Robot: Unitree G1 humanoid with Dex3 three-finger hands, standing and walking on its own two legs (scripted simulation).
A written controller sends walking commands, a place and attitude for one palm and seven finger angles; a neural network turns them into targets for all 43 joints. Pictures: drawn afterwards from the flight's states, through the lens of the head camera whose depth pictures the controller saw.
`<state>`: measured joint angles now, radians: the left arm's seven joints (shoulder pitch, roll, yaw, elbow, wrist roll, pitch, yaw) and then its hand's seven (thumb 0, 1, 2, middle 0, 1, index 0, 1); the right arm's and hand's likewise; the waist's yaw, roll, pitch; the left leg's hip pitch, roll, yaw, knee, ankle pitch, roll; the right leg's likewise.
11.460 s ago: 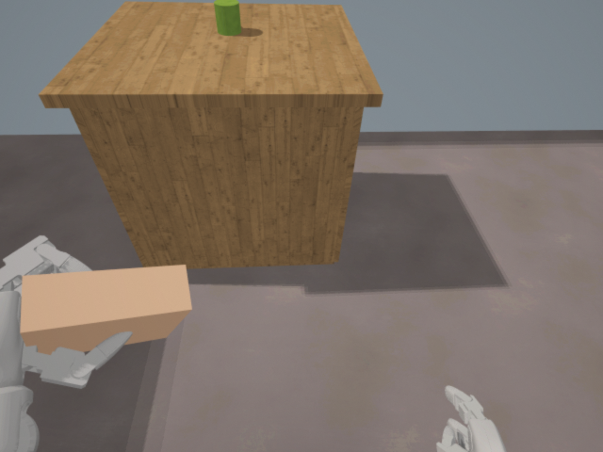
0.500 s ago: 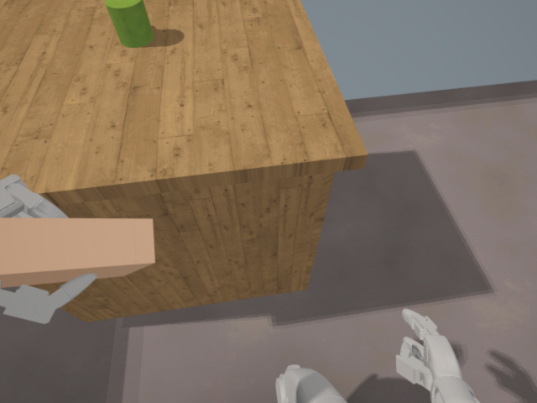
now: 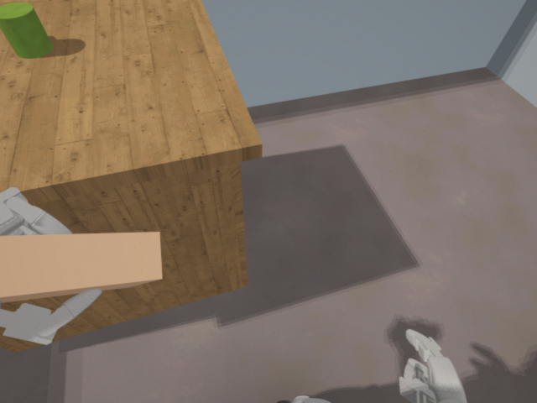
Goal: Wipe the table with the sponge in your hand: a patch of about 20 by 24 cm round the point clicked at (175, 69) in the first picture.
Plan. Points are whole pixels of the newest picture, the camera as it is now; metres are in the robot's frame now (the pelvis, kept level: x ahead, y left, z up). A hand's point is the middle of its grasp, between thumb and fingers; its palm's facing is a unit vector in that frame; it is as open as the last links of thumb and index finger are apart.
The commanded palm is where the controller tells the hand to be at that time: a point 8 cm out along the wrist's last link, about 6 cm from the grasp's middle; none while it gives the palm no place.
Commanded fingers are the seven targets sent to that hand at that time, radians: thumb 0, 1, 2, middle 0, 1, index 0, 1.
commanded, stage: come to a stop and stand still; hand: left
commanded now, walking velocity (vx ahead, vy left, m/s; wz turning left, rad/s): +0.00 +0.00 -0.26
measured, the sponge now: (100, 266) +0.23 +0.19 +0.15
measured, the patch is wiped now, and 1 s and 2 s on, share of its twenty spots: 0.00 0.00 0.00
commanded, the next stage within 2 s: look again from close up in 1.52 s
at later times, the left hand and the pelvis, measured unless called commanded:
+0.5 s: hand (114, 305) +0.19 +0.15 +0.18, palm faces +0.25 -0.80 -0.54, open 9.1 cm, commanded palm +0.13 +0.21 +0.19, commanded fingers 0.00 0.10 1.30 -1.20 -1.60 -1.20 -1.60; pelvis -0.05 -0.06 +0.02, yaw -4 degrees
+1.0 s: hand (43, 338) +0.16 +0.21 +0.17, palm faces +0.35 -0.86 -0.37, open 9.1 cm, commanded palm +0.10 +0.25 +0.19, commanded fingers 0.00 0.10 1.30 -1.20 -1.60 -1.20 -1.60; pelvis -0.08 -0.01 +0.01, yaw -4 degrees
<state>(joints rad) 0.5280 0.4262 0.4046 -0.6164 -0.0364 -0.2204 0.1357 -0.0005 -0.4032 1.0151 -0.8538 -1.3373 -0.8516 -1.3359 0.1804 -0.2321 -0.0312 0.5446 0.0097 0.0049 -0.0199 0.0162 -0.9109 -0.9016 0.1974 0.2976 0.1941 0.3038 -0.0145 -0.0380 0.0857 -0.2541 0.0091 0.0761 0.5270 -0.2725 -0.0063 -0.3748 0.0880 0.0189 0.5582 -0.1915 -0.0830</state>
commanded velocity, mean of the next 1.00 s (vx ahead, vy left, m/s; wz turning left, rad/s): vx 0.04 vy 0.06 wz -0.01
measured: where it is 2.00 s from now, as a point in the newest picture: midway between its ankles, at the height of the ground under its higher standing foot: outside the picture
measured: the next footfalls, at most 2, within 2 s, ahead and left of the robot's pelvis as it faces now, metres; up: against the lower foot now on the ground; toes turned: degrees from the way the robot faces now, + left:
right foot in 0.22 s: +0.02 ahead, -0.13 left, +0.00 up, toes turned -7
left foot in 0.68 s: -0.02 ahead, +0.10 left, +0.00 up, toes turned +0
